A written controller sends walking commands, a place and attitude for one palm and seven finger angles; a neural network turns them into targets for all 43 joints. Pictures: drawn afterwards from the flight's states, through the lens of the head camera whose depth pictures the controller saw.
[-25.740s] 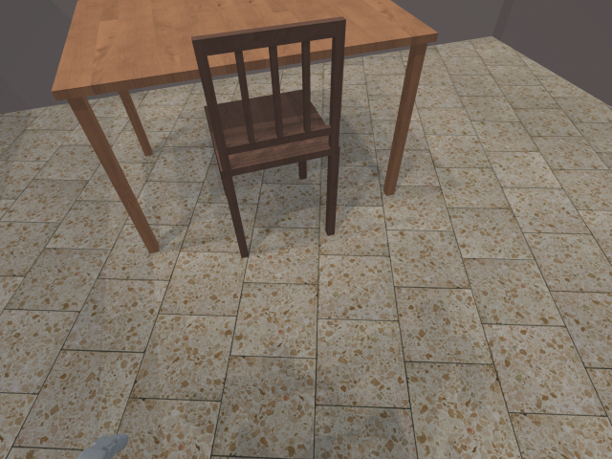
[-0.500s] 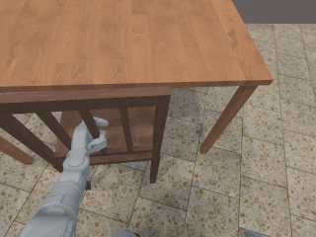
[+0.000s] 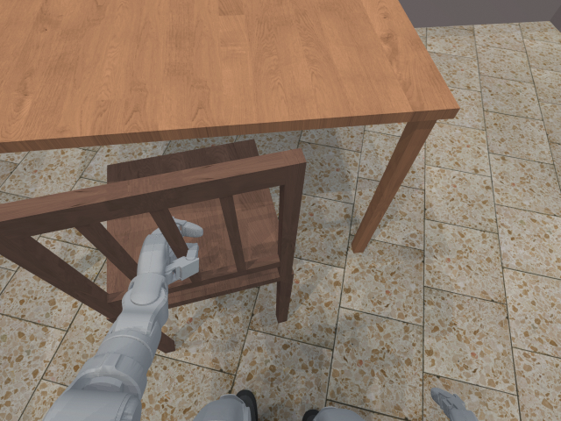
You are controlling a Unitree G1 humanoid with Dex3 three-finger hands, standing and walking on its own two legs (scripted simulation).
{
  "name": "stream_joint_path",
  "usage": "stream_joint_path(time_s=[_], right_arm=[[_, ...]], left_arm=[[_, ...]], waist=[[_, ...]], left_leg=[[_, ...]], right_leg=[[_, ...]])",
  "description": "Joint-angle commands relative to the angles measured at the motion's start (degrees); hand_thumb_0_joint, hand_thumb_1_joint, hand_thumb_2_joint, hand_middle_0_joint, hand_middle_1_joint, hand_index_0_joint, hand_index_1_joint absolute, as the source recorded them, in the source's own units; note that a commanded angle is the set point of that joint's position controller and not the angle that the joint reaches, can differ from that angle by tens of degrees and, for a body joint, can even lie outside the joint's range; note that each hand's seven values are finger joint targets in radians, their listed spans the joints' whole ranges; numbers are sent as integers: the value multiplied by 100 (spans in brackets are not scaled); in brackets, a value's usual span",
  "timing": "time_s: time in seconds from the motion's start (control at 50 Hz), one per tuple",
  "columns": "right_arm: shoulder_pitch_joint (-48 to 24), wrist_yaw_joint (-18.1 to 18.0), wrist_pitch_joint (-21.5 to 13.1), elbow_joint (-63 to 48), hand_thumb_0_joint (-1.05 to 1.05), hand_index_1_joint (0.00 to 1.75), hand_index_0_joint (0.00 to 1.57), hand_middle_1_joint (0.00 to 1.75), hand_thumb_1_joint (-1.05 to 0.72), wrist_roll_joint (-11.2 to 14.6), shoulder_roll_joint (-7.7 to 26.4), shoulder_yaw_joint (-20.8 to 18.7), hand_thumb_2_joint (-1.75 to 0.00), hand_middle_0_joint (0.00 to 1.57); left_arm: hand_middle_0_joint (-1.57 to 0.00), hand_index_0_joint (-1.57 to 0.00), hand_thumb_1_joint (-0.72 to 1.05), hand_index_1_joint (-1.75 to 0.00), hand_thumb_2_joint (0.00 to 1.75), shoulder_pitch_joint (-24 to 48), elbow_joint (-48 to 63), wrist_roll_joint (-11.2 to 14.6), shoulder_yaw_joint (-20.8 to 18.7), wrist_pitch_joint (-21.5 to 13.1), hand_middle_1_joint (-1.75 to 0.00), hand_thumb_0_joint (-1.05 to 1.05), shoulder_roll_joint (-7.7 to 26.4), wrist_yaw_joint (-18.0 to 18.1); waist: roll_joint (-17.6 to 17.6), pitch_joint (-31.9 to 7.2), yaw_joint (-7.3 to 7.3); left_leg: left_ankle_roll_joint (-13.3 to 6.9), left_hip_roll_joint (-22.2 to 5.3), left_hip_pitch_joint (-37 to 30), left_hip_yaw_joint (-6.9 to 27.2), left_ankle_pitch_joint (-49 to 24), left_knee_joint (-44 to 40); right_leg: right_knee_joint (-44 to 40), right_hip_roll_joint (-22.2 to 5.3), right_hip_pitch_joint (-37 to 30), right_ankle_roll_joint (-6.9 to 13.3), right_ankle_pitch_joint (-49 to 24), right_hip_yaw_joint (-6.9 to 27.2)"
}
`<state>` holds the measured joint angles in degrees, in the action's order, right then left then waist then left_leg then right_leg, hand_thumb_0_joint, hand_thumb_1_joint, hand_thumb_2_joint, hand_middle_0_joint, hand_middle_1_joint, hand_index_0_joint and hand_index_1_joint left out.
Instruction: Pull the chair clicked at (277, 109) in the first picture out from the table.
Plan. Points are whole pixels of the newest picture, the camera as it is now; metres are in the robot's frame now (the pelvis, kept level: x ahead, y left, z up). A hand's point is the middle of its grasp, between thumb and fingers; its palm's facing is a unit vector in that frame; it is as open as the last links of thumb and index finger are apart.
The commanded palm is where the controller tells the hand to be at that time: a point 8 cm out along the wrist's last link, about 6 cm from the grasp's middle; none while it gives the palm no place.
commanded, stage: step backward, pulling the chair out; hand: left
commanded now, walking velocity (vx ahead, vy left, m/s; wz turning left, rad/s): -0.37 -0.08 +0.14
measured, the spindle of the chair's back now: (180, 248) +0.38 +0.16 -0.07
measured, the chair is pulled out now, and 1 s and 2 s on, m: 0.11 0.25 0.34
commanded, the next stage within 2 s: none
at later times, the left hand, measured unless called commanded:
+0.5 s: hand (197, 306) +0.28 +0.12 -0.06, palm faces +0.02 -0.99 -0.17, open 5.1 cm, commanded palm +0.27 +0.17 -0.06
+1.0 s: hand (190, 355) +0.21 +0.13 -0.06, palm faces +0.02 -0.98 -0.19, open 5.2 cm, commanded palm +0.20 +0.18 -0.06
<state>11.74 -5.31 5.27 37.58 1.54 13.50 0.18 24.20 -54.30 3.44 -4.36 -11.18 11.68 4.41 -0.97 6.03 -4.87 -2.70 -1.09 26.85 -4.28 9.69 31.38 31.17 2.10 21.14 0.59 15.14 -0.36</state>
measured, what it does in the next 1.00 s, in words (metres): walks backwards: left foot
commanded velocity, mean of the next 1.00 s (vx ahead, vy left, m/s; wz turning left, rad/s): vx -0.38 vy -0.03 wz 0.09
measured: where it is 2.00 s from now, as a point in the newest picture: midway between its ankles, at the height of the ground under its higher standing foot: outside the picture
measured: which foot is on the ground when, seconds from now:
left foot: down 0.00-0.22, up 0.24-0.38, down 0.40-1.00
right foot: down 0.00-1.00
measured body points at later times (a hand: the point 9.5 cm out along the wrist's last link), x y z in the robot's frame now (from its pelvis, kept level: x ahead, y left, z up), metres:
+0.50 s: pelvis -0.07 +0.00 +0.00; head +0.02 -0.01 +0.44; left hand +0.28 +0.18 -0.05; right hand +0.04 -0.28 -0.13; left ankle -0.07 +0.13 -0.73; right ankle +0.01 -0.11 -0.73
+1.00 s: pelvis -0.13 +0.00 -0.01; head -0.06 -0.01 +0.44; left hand +0.21 +0.18 -0.05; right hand -0.04 -0.28 -0.13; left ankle -0.11 +0.12 -0.73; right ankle +0.01 -0.11 -0.73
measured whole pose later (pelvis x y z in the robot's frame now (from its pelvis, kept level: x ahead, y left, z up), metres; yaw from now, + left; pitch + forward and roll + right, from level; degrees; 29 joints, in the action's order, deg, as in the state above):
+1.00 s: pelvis -0.13 +0.00 -0.01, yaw +5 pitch +2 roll +0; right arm 13.3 -6.3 0.5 43.1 1.8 16.0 -0.6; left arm 25.8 -56.5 1.2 0.6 -11.8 8.2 6.3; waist -0.7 6.7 -4.9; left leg -0.1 0.7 22.0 1.3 14.8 35.5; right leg 28.9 -2.3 27.8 0.2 4.1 -3.6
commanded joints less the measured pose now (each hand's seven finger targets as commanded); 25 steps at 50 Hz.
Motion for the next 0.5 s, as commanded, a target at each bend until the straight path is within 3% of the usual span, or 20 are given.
stream_joint_path(time_s=[0.0, 0.02, 0.04, 0.06, 0.12, 0.14, 0.18, 0.2, 0.22, 0.24, 0.26, 0.3, 0.34, 0.36, 0.38, 0.4, 0.42, 0.44, 0.46, 0.48], right_arm=[[216, -45, -342, -414, 0, 30, 20, 30, -90, -40, 852, -290, -90, 20], [189, -59, -400, -400, 0, 30, 20, 30, -90, -22, 853, -287, -90, 20], [195, -91, -444, -371, 0, 30, 20, 30, -90, -14, 906, -307, -90, 20], [168, -85, -495, -355, 0, 30, 20, 30, -90, 6, 862, -303, -90, 20], [181, -127, -666, -284, 0, 30, 20, 30, -90, 52, 847, -326, -90, 20], [211, -154, -715, -254, 0, 30, 20, 30, -90, 74, 905, -376, -90, 20], [234, -141, -791, -151, 0, 30, 20, 30, -90, 120, 840, -365, -90, 20], [163, -140, -815, -73, 0, 30, 20, 30, -90, 135, 857, -361, -90, 20], [50, -150, -819, -43, 0, 30, 20, 30, -90, 113, 856, -342, -90, 20], [74, -165, -840, 7, 0, 30, 20, 30, -90, 95, 914, -353, -90, 20], [83, -164, -846, 73, 0, 30, 20, 30, -90, 85, 898, -317, -90, 20], [89, -167, -888, 173, 0, 30, 20, 30, -90, 91, 865, -255, -90, 20], [188, -210, -898, 289, 0, 30, 20, 30, -90, 102, 987, -264, -90, 20], [258, -219, -907, 312, 0, 30, 20, 30, -90, 95, 978, -266, -90, 20], [289, -236, -897, 270, 0, 30, 20, 30, -90, 78, 1049, -302, -90, 20], [325, -222, -845, 204, 0, 30, 20, 30, -90, 61, 1053, -344, -90, 20], [409, -166, -797, 210, 0, 30, 20, 30, -90, 85, 972, -375, -90, 20], [393, -183, -774, 131, 0, 30, 20, 30, -90, 44, 944, -367, -90, 20], [343, -167, -737, 41, 0, 30, 20, 30, -90, 16, 856, -329, -90, 20], [266, -154, -712, -11, 0, 30, 20, 30, -90, 6, 859, -356, -90, 20]], left_arm=[[-50, -50, 90, -145, 90, 1435, 1070, -177, 102, -389, -145, 0, 865, 88], [-50, -50, 90, -145, 90, 1499, 1021, -145, 116, -390, -145, 0, 844, 95], [-50, -50, 90, -145, 90, 1510, 991, -147, -36, -393, -145, 0, 1070, 115], [-50, -50, 90, -145, 90, 1550, 976, -126, 96, -398, -145, 0, 881, 109], [-50, -50, 90, -145, 90, 1692, 809, -84, 156, -437, -145, 0, 872, 124], [-50, -50, 90, -145, 90, 1745, 805, -87, -18, -458, -145, 0, 1162, 162], [-50, -50, 90, -145, 90, 1915, 663, -117, 157, -511, -145, 0, 1044, 219], [-50, -50, 90, -145, 90, 1998, 569, -139, 182, -505, -145, 0, 1048, 247], [-50, -50, 90, -145, 90, 1980, 438, -160, 159, -484, -145, 0, 1052, 270], [-50, -50, 90, -145, 90, 1900, 401, -184, 97, -454, -145, 0, 1130, 292], [-50, -50, 90, -145, 90, 1889, 337, -182, 132, -426, -145, 0, 1062, 294], [-50, -50, 90, -145, 90, 1898, 367, -152, 167, -395, -145, 0, 948, 278], [-50, -50, 90, -145, 90, 1782, 255, -124, 147, -326, -145, 0, 993, 282], [-50, -50, 90, -145, 90, 1810, 363, -105, 225, -331, -145, 0, 865, 264], [-50, -50, 90, -145, 90, 1858, 453, -110, 288, -346, -145, 0, 771, 241], [-50, -50, 90, -145, 90, 1981, 558, -132, 372, -362, -145, 0, 628, 212], [-50, -50, 90, -145, 90, 1993, 496, -126, 484, -337, -145, 0, 421, 157], [-50, -50, 90, -145, 90, 2063, 607, -156, 453, -330, -145, 0, 470, 147], [-50, -50, 90, -145, 90, 2243, 809, -173, 640, -352, -145, 0, 249, 105], [-50, -50, 90, -145, 90, 2223, 834, -188, 582, -361, -145, 0, 304, 95]], waist=[[-1259, -2453, 227], [-1140, -2358, 234], [-1111, -2304, 268], [-1029, -2298, 263], [-360, -2169, 226], [-103, -2169, 215], [427, -2043, 141], [473, -2000, 200], [464, -1926, 292], [372, -1990, 303], [311, -2006, 306], [466, -2071, 300], [483, -2007, 267], [377, -2147, 255], [191, -2284, 266], [-55, -2431, 283], [100, -2570, 275], [-76, -2691, 216], [-305, -2866, 163], [-419, -2872, 184]], left_leg=[[-265, -1298, -2006, 1566, -1841, -614], [-278, -1297, -1784, 1612, -1377, -679], [-288, -1273, -1527, 1631, -1039, -713], [-249, -1224, -1407, 1552, -726, -673], [-107, -911, -1118, 1328, 123, -436], [-19, -732, -1068, 1171, 489, -219], [248, -221, -1186, 685, 1045, 562], [347, -62, -1206, 616, 1134, 1089], [368, -6, -966, 734, 1306, 1495], [384, 53, -800, 840, 1407, 1626], [382, 25, -622, 954, 1413, 1578], [358, -37, -429, 1107, 1426, 1190], [358, -143, -583, 1117, 874, 281], [303, -301, -808, 1148, -97, -328], [179, -586, -1047, 1388, -1442, -595], [76, -819, -1325, 1548, -2556, -348], [71, -895, -1603, 1434, -2952, -143], [74, -840, -1772, 1376, -3468, 21], [134, -850, -1742, 1417, -3561, -7], [166, -913, -1625, 1449, -3380, -31]], right_leg=[[25, -335, -169, 13, 342, 161], [-10, -339, -259, 29, 333, 180], [-78, -356, -422, 54, 246, 231], [-157, -410, -513, 57, 84, 252], [-624, -640, -573, 94, 8, 560], [-875, -840, -500, 148, 217, 810], [-1476, -1554, -113, 365, 440, 1456], [-1656, -1879, 21, 459, 444, 1626], [-1651, -2007, -84, 517, 148, 1619], [-1575, -2100, -288, 607, -455, 1677], [-1337, -2149, -591, 668, -1120, 1511], [-941, -2079, -1095, 571, -2010, 1196], [-602, -1883, -1289, 441, -2563, 881], [-295, -1603, -1392, 255, -2723, 629], [9, -1181, -1358, 26, -2808, 357], [182, -909, -1218, -82, -2951, 259], [103, -830, -1182, -101, -2974, 294], [103, -820, -1261, -77, -3506, 261], [174, -890, -1399, -17, -3502, 212], [174, -883, -1420, 29, -3246, 258]])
